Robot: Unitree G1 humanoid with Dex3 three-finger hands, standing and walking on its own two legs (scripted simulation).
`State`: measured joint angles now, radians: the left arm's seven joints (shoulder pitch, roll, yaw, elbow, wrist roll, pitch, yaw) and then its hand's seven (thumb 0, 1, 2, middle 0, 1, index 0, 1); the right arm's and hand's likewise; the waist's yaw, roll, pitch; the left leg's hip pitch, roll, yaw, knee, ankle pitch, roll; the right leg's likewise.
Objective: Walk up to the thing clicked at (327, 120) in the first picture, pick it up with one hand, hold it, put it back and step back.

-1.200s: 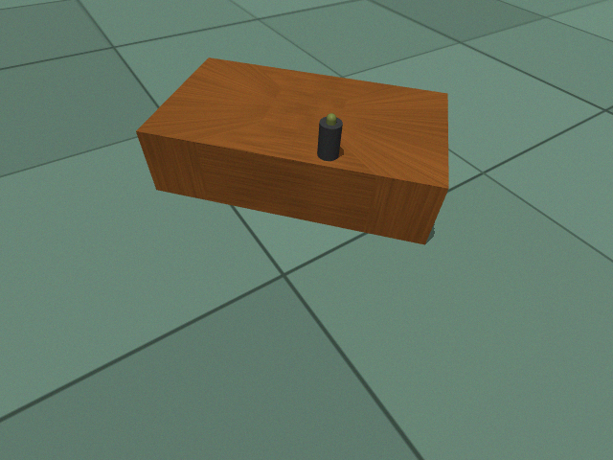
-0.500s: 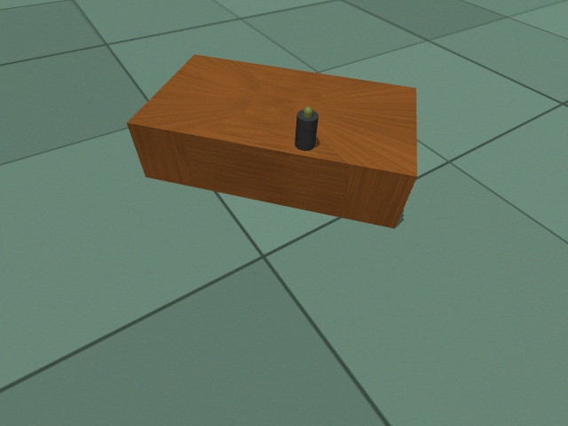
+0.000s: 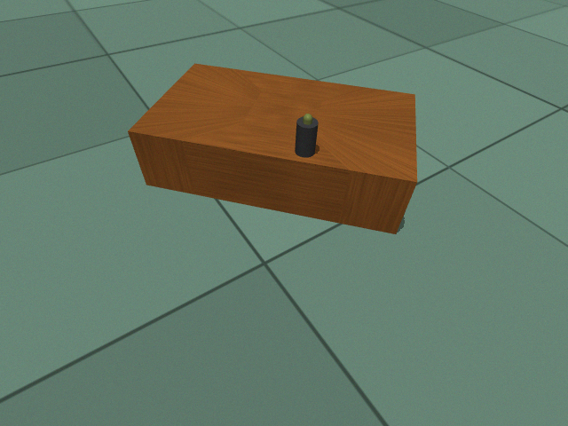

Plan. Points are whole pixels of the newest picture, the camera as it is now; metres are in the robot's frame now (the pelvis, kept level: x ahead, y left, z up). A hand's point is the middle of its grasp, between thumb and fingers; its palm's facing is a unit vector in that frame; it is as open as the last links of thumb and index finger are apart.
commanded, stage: walk up
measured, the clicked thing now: (306, 133) +1.30 -0.12 -0.36
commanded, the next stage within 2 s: none
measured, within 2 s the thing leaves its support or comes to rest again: neither
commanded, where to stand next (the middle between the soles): +0.67 +0.16 m, yaw -5 degrees
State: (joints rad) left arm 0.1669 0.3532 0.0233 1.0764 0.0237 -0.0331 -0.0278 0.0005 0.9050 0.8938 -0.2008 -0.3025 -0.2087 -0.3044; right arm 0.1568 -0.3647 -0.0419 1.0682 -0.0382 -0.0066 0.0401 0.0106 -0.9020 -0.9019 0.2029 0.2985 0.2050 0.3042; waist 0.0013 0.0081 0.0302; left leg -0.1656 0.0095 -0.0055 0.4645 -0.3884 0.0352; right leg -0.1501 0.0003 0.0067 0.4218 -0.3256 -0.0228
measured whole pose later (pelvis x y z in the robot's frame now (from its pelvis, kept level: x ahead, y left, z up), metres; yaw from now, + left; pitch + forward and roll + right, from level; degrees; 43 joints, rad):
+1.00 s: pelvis +0.33 +0.11 -0.01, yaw -3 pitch -3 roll -1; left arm 0.33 0.39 0.04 0.84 0.01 -0.09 -0.03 0.00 0.90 0.89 -0.20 -0.30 -0.21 -0.30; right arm 0.27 -0.44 -0.08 0.82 -0.02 -0.02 0.08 0.01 -0.90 -0.90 0.20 0.30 0.20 0.30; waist 0.02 0.06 0.09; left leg -0.50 0.12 -0.03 0.82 -0.27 0.00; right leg -0.17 -0.02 -0.05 0.49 -0.27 0.00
